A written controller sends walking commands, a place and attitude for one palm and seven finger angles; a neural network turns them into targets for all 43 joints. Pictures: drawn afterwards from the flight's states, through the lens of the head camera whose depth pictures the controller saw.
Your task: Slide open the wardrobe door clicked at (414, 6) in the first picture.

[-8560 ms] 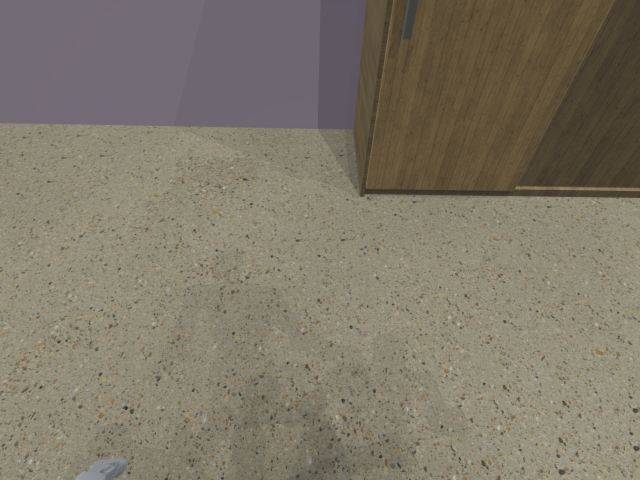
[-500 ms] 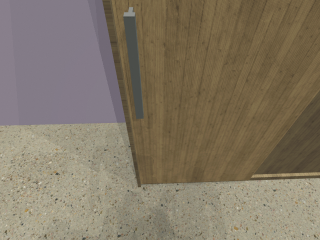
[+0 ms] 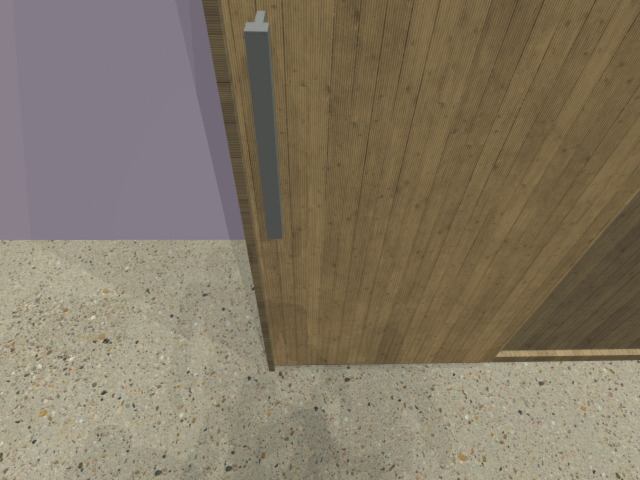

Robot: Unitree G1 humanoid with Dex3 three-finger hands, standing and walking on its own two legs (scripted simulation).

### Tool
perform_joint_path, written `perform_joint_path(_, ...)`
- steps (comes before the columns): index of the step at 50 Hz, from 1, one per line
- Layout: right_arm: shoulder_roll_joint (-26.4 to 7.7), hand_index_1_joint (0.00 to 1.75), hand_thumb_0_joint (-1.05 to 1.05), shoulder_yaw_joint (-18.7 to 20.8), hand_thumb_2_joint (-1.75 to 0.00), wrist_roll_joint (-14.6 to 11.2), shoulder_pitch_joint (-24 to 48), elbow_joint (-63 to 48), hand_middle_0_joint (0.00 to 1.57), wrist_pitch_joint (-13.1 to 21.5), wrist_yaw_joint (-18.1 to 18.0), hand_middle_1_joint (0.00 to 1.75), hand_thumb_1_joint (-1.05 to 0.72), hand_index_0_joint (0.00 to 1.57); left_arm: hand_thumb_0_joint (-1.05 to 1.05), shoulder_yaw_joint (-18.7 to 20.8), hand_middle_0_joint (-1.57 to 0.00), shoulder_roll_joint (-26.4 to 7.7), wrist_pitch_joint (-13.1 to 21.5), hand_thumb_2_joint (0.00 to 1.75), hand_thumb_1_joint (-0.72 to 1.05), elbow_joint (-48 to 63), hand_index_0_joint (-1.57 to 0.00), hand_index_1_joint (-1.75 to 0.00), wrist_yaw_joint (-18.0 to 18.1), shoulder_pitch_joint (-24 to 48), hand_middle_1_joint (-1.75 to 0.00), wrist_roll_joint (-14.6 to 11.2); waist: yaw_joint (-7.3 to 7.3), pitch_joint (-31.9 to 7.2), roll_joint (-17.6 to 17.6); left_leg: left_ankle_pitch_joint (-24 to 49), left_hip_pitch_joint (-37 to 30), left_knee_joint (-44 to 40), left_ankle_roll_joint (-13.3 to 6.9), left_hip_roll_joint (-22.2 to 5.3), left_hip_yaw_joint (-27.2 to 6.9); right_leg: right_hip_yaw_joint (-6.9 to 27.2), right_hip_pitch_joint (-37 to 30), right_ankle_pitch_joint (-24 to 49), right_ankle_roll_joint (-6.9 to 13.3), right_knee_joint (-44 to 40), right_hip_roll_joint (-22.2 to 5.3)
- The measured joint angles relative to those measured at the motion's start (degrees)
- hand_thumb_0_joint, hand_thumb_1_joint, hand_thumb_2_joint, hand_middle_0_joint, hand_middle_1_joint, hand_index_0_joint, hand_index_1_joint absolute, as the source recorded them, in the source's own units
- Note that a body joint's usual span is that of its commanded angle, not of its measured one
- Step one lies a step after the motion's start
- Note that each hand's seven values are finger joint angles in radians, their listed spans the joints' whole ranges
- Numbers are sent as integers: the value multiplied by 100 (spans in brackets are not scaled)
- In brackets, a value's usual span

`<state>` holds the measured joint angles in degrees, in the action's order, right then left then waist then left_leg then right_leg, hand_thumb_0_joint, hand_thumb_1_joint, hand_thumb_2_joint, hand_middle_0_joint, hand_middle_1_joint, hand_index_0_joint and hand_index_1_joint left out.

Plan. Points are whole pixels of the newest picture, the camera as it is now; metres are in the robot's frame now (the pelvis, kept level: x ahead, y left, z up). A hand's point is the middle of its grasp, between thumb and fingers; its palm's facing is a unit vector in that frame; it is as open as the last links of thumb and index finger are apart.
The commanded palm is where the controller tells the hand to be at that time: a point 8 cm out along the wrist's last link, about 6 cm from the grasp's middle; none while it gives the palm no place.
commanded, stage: look again from close up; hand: left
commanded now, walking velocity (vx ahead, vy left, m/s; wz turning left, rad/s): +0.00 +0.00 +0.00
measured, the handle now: (269, 144) +0.53 +0.11 +0.14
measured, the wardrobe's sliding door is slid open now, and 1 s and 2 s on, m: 0.00 0.00 0.00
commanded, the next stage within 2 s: raise the hand with hooked fingers in 0.30 s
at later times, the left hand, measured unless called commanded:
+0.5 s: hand out of the picture +0.14 +0.21 -0.10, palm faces +0.24 -0.94 -0.23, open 7.4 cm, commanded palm +0.11 +0.25 -0.06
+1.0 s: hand (149, 442) +0.16 +0.21 -0.01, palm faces +0.09 -0.99 -0.06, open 9.7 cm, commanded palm +0.14 +0.27 -0.01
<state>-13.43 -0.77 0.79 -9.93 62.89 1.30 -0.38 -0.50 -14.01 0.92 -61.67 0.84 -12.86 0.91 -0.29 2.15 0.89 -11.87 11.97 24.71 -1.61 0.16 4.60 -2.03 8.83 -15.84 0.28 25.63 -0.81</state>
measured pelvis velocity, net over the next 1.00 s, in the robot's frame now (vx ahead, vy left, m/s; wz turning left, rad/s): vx -0.04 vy -0.03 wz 0.06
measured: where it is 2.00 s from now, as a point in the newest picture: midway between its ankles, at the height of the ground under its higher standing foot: outside the picture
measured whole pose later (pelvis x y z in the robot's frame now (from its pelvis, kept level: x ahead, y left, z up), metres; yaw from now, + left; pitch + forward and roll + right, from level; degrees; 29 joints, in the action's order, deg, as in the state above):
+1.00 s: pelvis -0.04 -0.03 -0.07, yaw +3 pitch +10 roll -2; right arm -13.2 -1.0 -1.8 -11.3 34.7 14.5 -5.0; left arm 15.0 -15.9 24.6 -4.2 -21.5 -19.2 -19.2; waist -2.2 -5.2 -1.2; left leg -24.4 46.5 61.0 0.7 -2.7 -2.2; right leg -8.3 39.7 -29.2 3.3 58.8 0.9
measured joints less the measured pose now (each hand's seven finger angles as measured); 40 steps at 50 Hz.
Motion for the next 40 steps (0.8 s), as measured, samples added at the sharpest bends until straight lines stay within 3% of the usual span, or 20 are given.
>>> perform_joint_path(21, -30, 30, 0, 6, -89, -15, 2, 86, 20, -23, -10, 30, -90, 20, 1, -3, -20, 29, 44, 90, 90, -47, -20, -30, 51, 42, -30, -1, 20, -15, -57, -32, -64, -57, 92, -91, -14, -8, -100, -1, 65, -144, 95)
perform_joint_path(23, -13, 30, 0, 49, -89, -145, -299, -520, 20, 210, -132, 30, -90, 20, 1, 450, -20, 136, -379, 90, 90, 1908, -21, -30, 74, -509, -31, -336, -14, 58, -28, -94, 3, 75, 94, -72, -31, -28, -14, -70, 76, 38, 70)
perform_joint_path(25, 16, 30, 0, 85, -89, -181, -584, -1058, 20, 683, -253, 30, -90, 20, 2, 609, -21, 180, 18, 90, 89, 3699, -21, -31, 225, -930, -31, -621, -35, 13, 13, -108, 87, 161, 96, 6, -62, -63, 140, -227, 84, 336, -15)
perform_joint_path(28, 14, 30, 1, 198, -89, -157, -599, -1636, 20, 1050, -240, 30, -90, 20, 2, 908, -21, 282, 971, 88, 86, 4819, -21, -32, 51, -805, -33, -976, 121, -269, -99, -264, 696, 722, 97, 26, -208, -215, 656, -443, 92, 843, -59)
perform_joint_path(30, 33, 30, 1, 248, -89, -133, -407, -1914, 20, 1150, -160, 30, -90, 20, 1, 1133, -21, 279, 1825, 87, 83, 4918, -21, -34, -391, -621, -35, -1236, 160, -541, -104, -455, 1349, 1287, 122, -28, -191, -195, 1324, -628, 126, 1416, -40)
perform_joint_path(33, 41, 30, 1, 314, -89, -158, -81, -2330, 20, 1262, -17, 30, -90, 20, 1, 1321, -21, 195, 2973, 85, 78, 4779, -21, -38, -1381, -498, -38, -1578, 141, -810, -38, -794, 2357, 2260, 131, -129, -157, -144, 2361, -977, 206, 2415, 13)
perform_joint_path(34, 24, 30, 1, 335, -89, -173, 1, -2483, 20, 1276, 10, 30, -90, 20, 1, 1357, -21, 165, 3151, 84, 76, 4734, -21, -39, -1699, -511, -39, -1669, 117, -842, -18, -908, 2623, 2559, 143, -157, -159, -139, 2627, -1086, 216, 2709, 27)
perform_joint_path(36, -30, 30, 1, 364, -89, -212, 102, -2773, 20, 1263, -2, 30, -90, 20, 0, 1408, -21, 142, 3134, 82, 72, 4735, -22, -42, -2144, -646, -42, -1845, 51, -887, 8, -1085, 3022, 3030, 219, -193, -183, -153, 3014, -1253, 260, 3172, 39)
perform_joint_path(38, -91, 30, 1, 378, -89, -245, 120, -2991, 20, 1241, -86, 30, -90, 20, 1, 1469, -22, 167, 2892, 81, 67, 4797, -22, -44, -2297, -841, -45, -1973, -37, -914, 3, -1219, 3271, 3356, 204, -211, -242, -207, 3221, -1403, 248, 3460, 48)
perform_joint_path(40, -132, 30, 1, 368, -89, -250, 90, -3109, 20, 1239, -185, 30, -90, 20, 1, 1549, -22, 186, 2707, 79, 63, 4946, -23, -47, -2208, -1016, -48, -2011, -131, -905, -10, -1303, 3415, 3574, 216, -228, -335, -295, 3299, -1481, 276, 3606, 65)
